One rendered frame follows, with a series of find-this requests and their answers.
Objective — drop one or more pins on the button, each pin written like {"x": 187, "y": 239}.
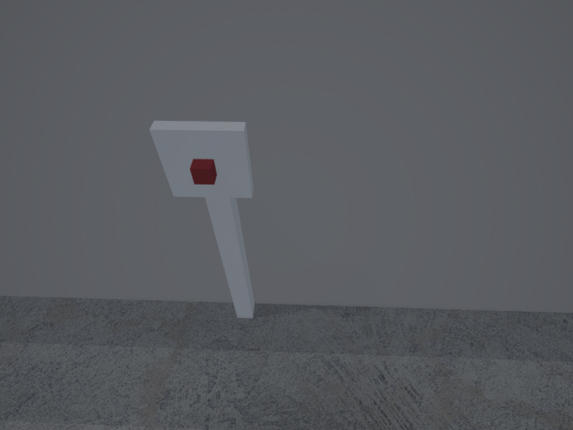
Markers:
{"x": 203, "y": 171}

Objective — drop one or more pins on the panel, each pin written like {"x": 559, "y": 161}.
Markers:
{"x": 177, "y": 144}

